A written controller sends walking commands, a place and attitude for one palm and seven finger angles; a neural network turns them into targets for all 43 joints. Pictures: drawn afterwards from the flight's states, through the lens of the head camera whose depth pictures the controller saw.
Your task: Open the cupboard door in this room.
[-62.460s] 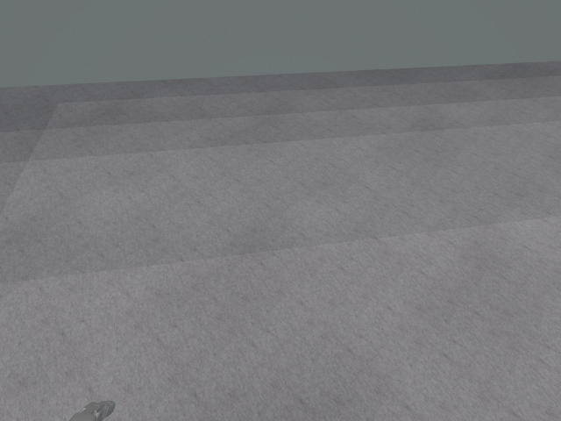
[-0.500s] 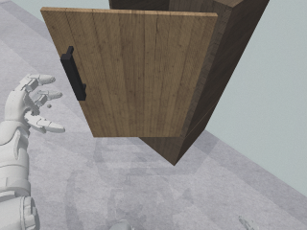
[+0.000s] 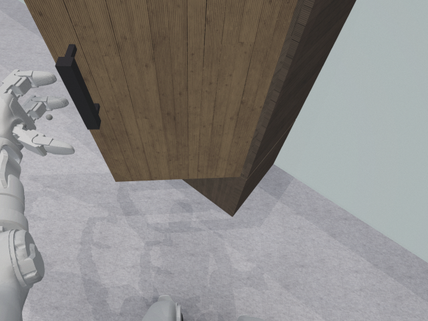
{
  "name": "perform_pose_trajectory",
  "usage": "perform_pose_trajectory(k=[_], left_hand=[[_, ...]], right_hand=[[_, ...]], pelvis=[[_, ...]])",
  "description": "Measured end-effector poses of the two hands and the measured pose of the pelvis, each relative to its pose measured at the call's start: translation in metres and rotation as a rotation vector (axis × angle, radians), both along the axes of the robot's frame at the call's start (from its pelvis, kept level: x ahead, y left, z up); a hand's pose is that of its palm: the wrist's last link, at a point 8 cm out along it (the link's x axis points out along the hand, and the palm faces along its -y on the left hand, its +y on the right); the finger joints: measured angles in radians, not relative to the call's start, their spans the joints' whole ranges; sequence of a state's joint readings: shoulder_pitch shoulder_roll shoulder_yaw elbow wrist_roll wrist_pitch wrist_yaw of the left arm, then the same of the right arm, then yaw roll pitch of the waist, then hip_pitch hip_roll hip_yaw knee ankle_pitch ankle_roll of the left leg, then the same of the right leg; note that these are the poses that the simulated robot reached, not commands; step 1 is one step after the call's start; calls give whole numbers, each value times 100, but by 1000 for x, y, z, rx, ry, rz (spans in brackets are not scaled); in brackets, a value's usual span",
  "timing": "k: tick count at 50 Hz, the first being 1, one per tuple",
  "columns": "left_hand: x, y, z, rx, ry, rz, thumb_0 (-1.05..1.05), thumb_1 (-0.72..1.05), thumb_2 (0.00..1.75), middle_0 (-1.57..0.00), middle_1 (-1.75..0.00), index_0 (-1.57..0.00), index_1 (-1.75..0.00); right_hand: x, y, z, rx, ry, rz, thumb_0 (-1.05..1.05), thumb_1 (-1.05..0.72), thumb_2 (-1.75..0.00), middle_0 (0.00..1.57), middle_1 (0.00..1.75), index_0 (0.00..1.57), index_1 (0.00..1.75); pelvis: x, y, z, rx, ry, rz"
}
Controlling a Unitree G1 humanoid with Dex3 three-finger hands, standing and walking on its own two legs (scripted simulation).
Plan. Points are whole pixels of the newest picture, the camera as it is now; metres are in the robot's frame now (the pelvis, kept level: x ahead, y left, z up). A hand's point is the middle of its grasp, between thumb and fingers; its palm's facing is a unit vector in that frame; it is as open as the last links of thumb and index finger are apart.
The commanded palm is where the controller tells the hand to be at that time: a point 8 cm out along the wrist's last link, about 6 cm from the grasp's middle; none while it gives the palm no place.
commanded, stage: move the hooked fingers beside the handle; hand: left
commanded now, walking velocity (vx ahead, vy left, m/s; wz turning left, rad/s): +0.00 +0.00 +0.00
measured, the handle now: (83, 89) +0.53 +0.25 +0.10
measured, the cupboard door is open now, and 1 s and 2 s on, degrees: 43 42 42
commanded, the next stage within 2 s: slide the fingers in behind the handle in 0.98 s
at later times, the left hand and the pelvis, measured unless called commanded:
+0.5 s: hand (52, 107) +0.48 +0.29 +0.10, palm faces +0.06 -1.00 +0.01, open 14.0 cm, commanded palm +0.46 +0.34 +0.10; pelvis +0.01 +0.00 -0.01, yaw -2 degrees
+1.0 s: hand (52, 109) +0.47 +0.29 +0.10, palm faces +0.07 -1.00 +0.00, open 14.0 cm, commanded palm +0.45 +0.33 +0.10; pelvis +0.01 +0.00 -0.01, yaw -1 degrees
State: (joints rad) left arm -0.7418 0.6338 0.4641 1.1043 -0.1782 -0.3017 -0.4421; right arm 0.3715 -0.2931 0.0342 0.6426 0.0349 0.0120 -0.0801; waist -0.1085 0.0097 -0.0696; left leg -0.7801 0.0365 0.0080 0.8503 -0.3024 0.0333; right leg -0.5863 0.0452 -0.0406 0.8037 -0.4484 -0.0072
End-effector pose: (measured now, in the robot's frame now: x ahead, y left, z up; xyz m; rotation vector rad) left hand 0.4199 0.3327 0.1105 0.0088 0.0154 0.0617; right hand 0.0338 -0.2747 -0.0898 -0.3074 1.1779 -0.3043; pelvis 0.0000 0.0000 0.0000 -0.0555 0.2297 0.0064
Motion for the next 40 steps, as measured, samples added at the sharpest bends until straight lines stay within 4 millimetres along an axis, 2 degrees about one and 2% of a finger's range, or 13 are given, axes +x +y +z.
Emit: perform_pose_trajectory(k=[14,21,27,35,40], left_hand=[[36,6,-4,-3,28,12,-1,-50,30,-30,-120,-30,-120],[39,10,-10,-9,17,1,-1,-50,30,-30,-120,-31,-121],[38,11,-16,-18,34,5,-1,-50,30,-30,-120,-30,-121],[36,12,-9,-12,-7,6,-1,-50,30,-30,-120,-30,-120],[31,10,-12,-25,25,-5,-1,-50,30,-30,-120,-30,-120]], right_hand=[[-31,-5,-4,-19,111,-56,1,-91,-90,20,30,20,30],[-39,-3,-3,-14,158,-85,1,-91,-90,20,30,20,30],[-30,0,-4,-6,151,-81,1,-91,-90,20,30,20,30],[-7,4,-5,6,94,-56,1,-91,-90,20,30,20,30],[7,6,-6,17,60,-36,1,-91,-90,20,30,20,30]], pelvis=[[1,-3,-8,-9,66,-16],[9,-2,-9,-10,83,-29],[14,0,-9,-13,80,-24],[17,2,-8,-14,73,-23],[17,2,-8,-12,65,-19]])
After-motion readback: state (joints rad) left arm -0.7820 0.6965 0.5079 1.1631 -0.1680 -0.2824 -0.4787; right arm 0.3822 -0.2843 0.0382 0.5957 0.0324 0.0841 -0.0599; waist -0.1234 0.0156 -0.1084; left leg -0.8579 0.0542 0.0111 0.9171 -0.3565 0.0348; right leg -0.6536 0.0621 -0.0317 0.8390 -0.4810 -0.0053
